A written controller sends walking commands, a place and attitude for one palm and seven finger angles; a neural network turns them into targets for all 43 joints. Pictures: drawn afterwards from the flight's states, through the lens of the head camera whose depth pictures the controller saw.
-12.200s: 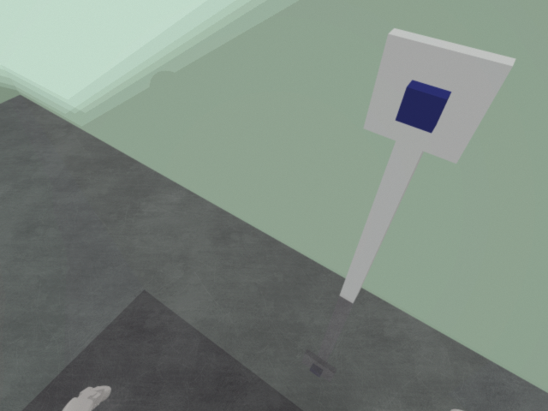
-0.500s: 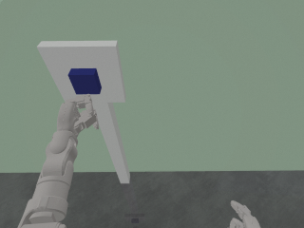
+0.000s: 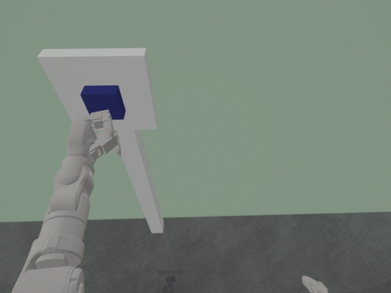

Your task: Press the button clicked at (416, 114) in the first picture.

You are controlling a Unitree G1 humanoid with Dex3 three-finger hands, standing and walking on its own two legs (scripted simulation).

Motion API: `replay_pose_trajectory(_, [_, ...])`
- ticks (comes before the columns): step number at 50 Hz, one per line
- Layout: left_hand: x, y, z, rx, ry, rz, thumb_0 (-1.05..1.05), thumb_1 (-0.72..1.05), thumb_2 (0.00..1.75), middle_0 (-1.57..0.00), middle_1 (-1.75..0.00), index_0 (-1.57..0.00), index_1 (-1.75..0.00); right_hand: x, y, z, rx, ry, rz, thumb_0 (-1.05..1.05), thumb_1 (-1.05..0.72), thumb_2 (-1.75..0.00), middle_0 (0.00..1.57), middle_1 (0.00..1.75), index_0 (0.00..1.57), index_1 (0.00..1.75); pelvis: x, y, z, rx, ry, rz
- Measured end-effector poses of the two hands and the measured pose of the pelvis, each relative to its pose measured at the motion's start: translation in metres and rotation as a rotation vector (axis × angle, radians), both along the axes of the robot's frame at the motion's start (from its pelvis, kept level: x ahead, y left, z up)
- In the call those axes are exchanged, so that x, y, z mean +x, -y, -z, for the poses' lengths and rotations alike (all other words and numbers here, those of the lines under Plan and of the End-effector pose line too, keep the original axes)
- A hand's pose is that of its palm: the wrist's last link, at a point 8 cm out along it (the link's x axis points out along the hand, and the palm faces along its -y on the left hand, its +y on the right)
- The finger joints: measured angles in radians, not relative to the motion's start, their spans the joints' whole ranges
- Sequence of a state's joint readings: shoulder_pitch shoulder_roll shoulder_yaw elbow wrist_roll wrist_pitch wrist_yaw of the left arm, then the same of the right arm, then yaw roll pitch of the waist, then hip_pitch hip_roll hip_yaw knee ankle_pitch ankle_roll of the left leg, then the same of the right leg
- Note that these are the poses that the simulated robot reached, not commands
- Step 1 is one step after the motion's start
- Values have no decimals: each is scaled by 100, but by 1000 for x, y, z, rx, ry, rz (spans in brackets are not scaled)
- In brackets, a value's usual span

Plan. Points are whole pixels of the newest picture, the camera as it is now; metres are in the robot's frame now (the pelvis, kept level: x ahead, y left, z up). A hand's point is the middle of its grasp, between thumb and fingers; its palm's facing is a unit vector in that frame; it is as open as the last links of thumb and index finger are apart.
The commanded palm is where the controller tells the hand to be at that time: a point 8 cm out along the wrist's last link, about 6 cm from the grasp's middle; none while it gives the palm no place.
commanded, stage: press the button with the knuckle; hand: left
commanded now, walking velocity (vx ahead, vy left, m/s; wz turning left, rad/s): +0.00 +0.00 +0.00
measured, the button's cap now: (105, 102) +0.47 +0.21 +0.14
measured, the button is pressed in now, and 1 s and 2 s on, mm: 0 13 0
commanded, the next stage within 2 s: hold the button down briefly in 0.70 s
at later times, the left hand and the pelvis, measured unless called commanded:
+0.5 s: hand (115, 129) +0.43 +0.18 +0.11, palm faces +0.06 -1.00 +0.00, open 2.8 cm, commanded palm +0.42 +0.23 +0.12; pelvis -0.01 +0.01 -0.01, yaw +1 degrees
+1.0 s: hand (115, 128) +0.43 +0.18 +0.11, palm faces +0.06 -1.00 -0.01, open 2.9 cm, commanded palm +0.43 +0.23 +0.12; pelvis -0.04 +0.00 -0.01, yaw +1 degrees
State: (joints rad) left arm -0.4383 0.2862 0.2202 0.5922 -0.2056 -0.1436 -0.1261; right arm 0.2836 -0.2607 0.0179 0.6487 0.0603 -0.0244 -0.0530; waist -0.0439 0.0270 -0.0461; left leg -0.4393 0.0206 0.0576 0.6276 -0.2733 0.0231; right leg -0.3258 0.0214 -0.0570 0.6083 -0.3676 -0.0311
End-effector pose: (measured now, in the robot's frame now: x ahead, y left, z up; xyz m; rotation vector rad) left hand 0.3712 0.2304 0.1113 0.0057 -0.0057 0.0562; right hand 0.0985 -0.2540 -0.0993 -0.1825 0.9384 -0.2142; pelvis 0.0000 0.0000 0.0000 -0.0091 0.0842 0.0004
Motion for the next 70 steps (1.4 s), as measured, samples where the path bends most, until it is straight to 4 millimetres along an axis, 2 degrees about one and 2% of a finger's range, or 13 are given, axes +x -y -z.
replay_pose_trajectory(7, [15,0,1,-6,-7,0,2,90,90,-130,-150,-130,-150,-10,0,3,-7,-34,12,1,-91,-90,20,30,20,30,0,-3,1,-2,-15,3])
replay_pose_trajectory(25, [31,-5,4,-8,-13,-3,-2,82,93,-130,-150,-131,-150,-34,-4,11,-14,-105,7,0,-91,-90,20,30,20,30,-10,-6,6,-12,-37,-14])
replay_pose_trajectory(45, [33,-7,3,5,-10,-9,-2,76,98,-130,-150,-136,-150,-94,6,19,-43,-182,32,0,-91,-90,20,30,20,30,-36,-3,14,-23,-60,-24])
replay_pose_trajectory(52, [34,-7,4,6,-9,-8,-2,76,98,-130,-150,-136,-150,-109,9,19,-54,-193,44,0,-91,-90,20,30,20,30,-41,-3,15,-27,-67,-22])
replay_pose_trajectory(61, [33,-7,4,0,-7,-6,-1,76,98,-130,-150,-136,-150,-109,6,18,-51,-183,40,0,-91,-90,20,30,20,30,-41,-5,16,-28,-68,-19])
replay_pose_trajectory(70, [25,-4,6,-8,11,-6,-1,80,97,-130,-150,-132,-150,-89,-2,18,-22,-138,26,0,-91,-90,20,30,20,30,-35,-8,14,-24,-58,-9])
